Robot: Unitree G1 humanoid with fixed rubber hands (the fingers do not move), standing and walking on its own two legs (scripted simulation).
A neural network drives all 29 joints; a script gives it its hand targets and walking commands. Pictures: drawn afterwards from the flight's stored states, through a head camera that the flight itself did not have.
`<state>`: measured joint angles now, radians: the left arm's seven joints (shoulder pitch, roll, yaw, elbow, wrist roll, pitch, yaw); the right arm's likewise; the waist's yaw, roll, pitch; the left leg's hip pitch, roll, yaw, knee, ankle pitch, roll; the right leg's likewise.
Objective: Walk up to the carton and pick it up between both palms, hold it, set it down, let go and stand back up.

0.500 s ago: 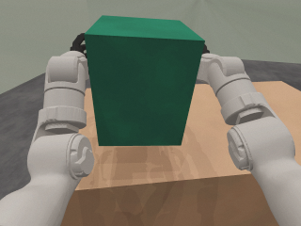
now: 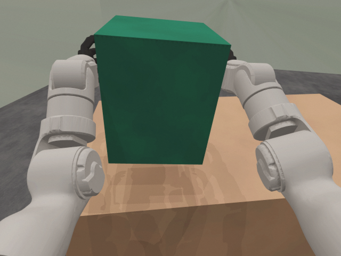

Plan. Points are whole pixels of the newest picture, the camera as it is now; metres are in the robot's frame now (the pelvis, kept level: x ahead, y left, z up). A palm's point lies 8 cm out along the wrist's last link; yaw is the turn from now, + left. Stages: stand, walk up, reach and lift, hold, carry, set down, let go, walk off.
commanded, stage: hold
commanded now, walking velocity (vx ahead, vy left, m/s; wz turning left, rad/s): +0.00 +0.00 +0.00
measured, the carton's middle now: (158, 89) +0.37 +0.01 +0.30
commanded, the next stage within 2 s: none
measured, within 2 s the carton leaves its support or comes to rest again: neither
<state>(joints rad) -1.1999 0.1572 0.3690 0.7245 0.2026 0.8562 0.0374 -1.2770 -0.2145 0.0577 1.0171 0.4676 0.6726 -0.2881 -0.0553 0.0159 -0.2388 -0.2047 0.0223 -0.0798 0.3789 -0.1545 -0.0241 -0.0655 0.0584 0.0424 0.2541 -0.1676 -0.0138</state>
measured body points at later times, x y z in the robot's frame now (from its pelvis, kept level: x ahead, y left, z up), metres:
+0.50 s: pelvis +0.00 +0.00 +0.00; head -0.10 +0.01 +0.44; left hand +0.39 +0.16 +0.34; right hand +0.38 -0.14 +0.33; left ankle +0.03 +0.13 -0.75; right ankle -0.02 -0.11 -0.75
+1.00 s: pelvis +0.00 +0.00 +0.00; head -0.10 +0.01 +0.44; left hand +0.39 +0.15 +0.35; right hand +0.39 -0.14 +0.33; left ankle +0.03 +0.13 -0.75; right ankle -0.02 -0.11 -0.75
